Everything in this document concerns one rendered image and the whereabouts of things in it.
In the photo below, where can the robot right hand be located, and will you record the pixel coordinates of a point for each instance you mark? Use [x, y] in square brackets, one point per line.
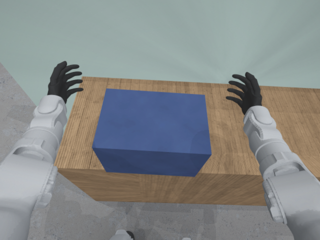
[251, 95]

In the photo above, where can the left robot forearm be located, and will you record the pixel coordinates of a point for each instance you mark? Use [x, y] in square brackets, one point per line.
[44, 134]

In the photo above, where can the carton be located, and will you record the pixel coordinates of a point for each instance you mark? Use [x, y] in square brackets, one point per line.
[152, 133]

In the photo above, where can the pedestal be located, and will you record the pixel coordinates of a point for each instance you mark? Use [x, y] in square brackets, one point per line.
[230, 176]

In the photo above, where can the robot left hand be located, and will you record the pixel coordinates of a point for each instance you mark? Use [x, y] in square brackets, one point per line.
[58, 81]

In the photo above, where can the robot left shin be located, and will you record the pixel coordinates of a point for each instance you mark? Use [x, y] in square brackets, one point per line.
[121, 231]

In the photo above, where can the robot left upper arm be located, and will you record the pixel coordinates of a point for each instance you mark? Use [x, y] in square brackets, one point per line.
[25, 185]

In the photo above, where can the right robot forearm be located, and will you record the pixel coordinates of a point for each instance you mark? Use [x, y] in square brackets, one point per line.
[270, 150]

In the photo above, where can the robot right upper arm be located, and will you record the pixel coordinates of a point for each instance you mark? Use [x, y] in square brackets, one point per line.
[294, 199]

